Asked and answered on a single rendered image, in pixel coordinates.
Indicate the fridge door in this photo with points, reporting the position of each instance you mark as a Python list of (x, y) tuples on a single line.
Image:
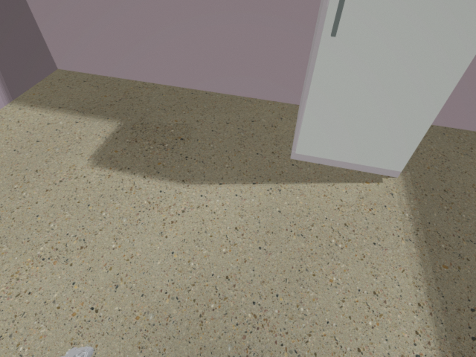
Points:
[(379, 84)]

